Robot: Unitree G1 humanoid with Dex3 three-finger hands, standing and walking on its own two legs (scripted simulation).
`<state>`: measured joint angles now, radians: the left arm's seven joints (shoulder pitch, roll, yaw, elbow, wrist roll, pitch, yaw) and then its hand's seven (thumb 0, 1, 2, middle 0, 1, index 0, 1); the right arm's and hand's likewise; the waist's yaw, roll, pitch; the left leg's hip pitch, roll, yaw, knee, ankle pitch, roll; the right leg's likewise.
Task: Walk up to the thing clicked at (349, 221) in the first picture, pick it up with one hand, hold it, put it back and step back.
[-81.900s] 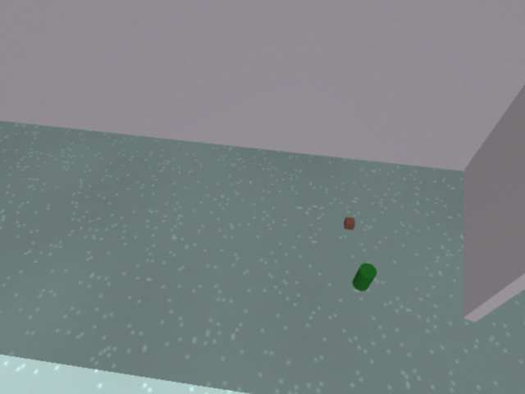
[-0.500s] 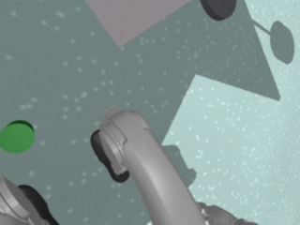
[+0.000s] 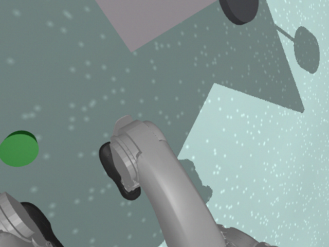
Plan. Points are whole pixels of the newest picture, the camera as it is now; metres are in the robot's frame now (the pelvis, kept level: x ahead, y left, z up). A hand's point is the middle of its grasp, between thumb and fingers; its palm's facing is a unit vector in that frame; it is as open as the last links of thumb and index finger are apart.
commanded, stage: rest palm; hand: left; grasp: from above
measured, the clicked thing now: out of the picture +0.57 +0.31 -0.33
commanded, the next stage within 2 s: none
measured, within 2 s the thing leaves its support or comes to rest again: neither
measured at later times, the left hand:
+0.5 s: hand out of the picture +0.52 +0.28 -0.25, palm faces -0.02 -0.44 -0.90, open 14.4 cm
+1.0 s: hand out of the picture +0.51 +0.29 -0.25, palm faces -0.03 -0.44 -0.90, open 14.4 cm
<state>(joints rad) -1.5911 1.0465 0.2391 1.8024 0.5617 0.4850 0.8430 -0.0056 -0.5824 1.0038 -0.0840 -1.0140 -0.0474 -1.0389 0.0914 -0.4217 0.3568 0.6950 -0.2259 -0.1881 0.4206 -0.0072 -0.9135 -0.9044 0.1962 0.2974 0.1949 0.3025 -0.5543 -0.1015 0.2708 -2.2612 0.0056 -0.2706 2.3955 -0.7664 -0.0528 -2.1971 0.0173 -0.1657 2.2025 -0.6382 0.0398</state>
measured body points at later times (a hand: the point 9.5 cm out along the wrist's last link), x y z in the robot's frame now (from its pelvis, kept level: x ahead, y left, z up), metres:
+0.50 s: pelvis +0.00 +0.00 +0.00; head +0.34 +0.07 +0.28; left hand +0.52 +0.30 -0.20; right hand -0.03 -0.26 -0.05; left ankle +0.05 +0.13 -0.32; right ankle +0.12 -0.12 -0.32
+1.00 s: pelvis +0.00 +0.00 +0.00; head +0.34 +0.08 +0.28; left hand +0.52 +0.30 -0.20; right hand -0.02 -0.26 -0.04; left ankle +0.05 +0.13 -0.32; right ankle +0.12 -0.12 -0.32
